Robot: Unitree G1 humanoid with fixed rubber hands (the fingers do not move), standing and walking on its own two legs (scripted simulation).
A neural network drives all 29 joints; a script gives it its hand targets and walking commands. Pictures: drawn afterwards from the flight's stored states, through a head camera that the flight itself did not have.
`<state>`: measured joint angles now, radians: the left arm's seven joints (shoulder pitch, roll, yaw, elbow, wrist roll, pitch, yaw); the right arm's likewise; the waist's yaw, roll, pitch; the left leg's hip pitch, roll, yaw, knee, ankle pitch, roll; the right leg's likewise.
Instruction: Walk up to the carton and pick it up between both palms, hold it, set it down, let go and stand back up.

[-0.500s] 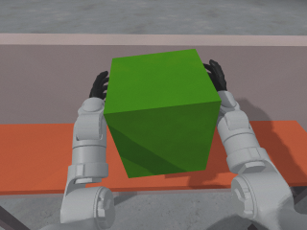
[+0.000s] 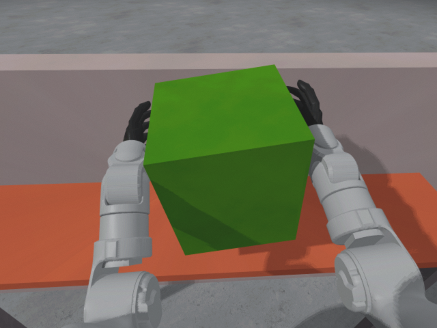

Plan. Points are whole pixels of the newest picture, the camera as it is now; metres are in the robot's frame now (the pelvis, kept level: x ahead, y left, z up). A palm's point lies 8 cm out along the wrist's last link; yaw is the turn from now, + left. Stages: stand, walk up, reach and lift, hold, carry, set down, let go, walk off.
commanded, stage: reach and lift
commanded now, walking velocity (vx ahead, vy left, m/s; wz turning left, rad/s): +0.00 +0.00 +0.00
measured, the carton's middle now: (227, 164) +0.35 -0.01 +0.16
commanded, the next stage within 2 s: hold in 0.12 s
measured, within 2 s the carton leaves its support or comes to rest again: neither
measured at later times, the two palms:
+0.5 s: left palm (128, 136) +0.36 +0.15 +0.22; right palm (309, 113) +0.37 -0.15 +0.25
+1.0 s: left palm (128, 133) +0.36 +0.15 +0.23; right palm (309, 110) +0.37 -0.15 +0.25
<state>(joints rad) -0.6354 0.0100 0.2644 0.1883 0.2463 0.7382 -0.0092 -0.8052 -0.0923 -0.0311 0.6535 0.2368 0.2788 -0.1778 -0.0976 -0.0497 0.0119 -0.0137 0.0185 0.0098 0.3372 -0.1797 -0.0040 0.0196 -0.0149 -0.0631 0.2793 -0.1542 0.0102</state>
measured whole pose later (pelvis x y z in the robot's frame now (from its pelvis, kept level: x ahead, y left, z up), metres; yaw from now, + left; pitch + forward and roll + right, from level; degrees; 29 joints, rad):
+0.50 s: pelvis -0.01 +0.00 +0.00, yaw -1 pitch -8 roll +0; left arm -0.71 0.02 0.30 0.22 0.23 0.82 -0.01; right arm -0.90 -0.10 -0.06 0.70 0.25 0.38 -0.18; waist -0.07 -0.04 -0.04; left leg -0.04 0.02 0.01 0.34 -0.17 -0.01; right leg -0.02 -0.01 -0.05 0.30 -0.15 0.00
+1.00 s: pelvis +0.00 -0.01 +0.00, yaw +1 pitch -7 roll -1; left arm -0.71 0.04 0.30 0.22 0.23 0.81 -0.03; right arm -0.89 -0.11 -0.02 0.67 0.28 0.40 -0.22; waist -0.09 -0.03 -0.04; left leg -0.04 0.02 -0.02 0.34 -0.17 -0.01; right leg 0.00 0.00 -0.06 0.28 -0.16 0.00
